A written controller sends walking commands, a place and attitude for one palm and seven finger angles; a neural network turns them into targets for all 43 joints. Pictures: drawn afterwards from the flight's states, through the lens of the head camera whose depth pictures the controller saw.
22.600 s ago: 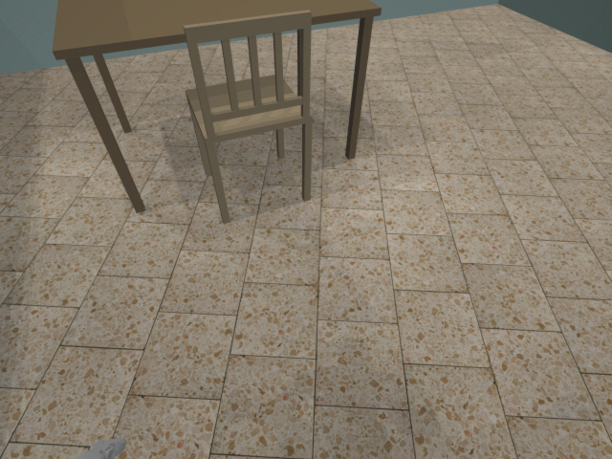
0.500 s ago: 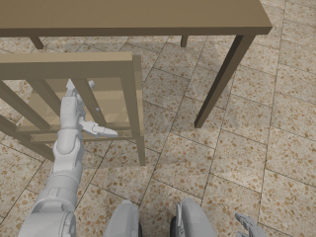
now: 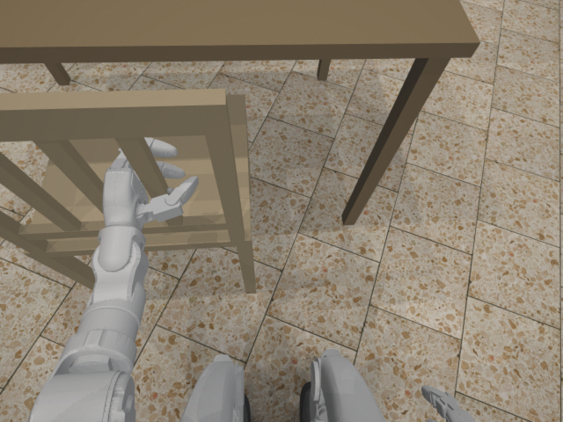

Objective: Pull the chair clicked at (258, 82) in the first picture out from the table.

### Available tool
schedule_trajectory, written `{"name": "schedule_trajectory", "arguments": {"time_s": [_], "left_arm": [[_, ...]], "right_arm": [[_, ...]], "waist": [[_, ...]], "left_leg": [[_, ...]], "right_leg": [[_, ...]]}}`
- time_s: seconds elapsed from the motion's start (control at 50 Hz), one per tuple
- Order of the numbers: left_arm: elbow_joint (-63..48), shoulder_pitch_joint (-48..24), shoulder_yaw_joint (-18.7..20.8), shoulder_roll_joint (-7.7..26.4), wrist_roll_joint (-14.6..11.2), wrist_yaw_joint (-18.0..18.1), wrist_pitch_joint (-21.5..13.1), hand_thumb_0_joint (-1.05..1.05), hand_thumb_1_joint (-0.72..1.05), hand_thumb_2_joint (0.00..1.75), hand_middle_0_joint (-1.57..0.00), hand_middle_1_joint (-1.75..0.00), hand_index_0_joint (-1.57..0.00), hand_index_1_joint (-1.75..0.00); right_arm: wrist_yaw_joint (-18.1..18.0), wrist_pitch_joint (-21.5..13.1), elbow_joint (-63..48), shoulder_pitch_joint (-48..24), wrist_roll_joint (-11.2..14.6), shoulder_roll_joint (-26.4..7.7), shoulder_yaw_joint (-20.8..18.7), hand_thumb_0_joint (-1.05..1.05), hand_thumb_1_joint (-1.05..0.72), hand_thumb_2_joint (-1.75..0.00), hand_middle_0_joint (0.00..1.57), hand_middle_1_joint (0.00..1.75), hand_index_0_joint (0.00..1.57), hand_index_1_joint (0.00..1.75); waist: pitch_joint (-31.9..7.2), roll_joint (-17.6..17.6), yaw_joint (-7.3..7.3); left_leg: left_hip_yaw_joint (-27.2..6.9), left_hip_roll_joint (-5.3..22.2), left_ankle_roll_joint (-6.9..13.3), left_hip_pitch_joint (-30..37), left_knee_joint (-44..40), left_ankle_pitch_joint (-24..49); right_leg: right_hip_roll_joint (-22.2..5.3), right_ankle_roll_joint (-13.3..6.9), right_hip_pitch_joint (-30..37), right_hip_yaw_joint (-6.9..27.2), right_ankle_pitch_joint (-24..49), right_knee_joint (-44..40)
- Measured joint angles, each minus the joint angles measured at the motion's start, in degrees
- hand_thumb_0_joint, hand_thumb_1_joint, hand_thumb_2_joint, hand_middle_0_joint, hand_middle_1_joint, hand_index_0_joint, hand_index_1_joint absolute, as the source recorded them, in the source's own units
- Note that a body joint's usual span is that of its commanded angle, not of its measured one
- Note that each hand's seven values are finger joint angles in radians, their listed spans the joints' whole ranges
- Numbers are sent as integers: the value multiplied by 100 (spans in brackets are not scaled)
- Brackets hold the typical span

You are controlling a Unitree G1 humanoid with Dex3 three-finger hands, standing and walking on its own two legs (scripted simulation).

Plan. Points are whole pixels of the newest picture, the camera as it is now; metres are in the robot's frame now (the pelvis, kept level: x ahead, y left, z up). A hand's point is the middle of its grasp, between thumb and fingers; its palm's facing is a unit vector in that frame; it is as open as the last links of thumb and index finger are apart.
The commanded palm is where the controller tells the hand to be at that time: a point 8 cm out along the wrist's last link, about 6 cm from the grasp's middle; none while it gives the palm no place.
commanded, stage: hook a spindle and tug to test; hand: left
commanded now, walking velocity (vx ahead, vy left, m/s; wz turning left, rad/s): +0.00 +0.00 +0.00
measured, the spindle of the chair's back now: (93, 188) +0.44 +0.26 +0.01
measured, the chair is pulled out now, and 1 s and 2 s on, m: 0.00 0.03 0.03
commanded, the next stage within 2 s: open the thumb and straighten the fingers in 0.74 s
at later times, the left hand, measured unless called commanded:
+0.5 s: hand (165, 206) +0.40 +0.16 +0.02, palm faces +0.05 -1.00 -0.01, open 5.1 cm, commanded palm +0.37 +0.20 +0.02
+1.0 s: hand (164, 216) +0.39 +0.16 +0.02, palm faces +0.04 -1.00 -0.04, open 5.9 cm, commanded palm +0.36 +0.20 +0.02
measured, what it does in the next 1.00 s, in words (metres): stands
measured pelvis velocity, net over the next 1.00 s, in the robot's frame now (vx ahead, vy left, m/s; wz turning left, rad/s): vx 0.00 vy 0.00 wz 0.01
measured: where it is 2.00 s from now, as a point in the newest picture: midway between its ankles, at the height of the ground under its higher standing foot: outside the picture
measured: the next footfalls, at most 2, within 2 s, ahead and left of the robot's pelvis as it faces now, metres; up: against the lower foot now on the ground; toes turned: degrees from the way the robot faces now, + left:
none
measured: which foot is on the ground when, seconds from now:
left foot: down 0.00-1.00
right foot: down 0.00-1.00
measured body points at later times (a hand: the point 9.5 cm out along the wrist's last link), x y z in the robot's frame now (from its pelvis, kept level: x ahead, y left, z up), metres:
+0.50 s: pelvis +0.01 +0.00 +0.01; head +0.14 +0.02 +0.44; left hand +0.39 +0.21 +0.03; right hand +0.12 -0.25 -0.11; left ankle +0.02 +0.09 -0.62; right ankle +0.04 -0.11 -0.62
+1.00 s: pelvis +0.00 +0.00 +0.00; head +0.13 +0.02 +0.43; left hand +0.38 +0.21 +0.02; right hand +0.14 -0.24 -0.12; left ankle +0.02 +0.09 -0.62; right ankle +0.04 -0.11 -0.62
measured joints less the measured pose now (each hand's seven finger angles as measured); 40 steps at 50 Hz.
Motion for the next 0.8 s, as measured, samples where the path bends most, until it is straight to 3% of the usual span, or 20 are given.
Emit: {"name": "schedule_trajectory", "arguments": {"time_s": [0.16, 0.26, 0.8], "left_arm": [[-72, 97, 7, 26, 5, -75, -11, 1, 70, 82, -50, -144, -50, -145], [-316, 333, 20, -74, -129, -38, 107, 3, 70, 83, -50, -144, -50, -145], [-1357, 1252, -523, -331, -138, 113, 214, 2, 70, 83, -50, -145, -50, -145]], "right_arm": [[21, 18, -38, 6, 1, 15, -3, 0, -90, -90, 20, 30, 20, 30], [59, 42, -94, -2, 20, 29, -14, 0, -90, -90, 20, 30, 20, 30], [85, 0, -264, -196, 37, 55, -29, 0, -90, -90, 20, 30, 20, 30]], "waist": [[-19, -19, -16], [-33, -13, -10], [-42, 2, 227]], "left_leg": [[2, 16, -5, 33, -4, -23], [41, 30, 6, 131, -71, -30], [21, -39, 48, 256, -47, -101]], "right_leg": [[20, -3, 30, 5, -12, -13], [39, 11, 107, 47, -1, -76], [-21, 63, 262, 36, -91, -58]]}}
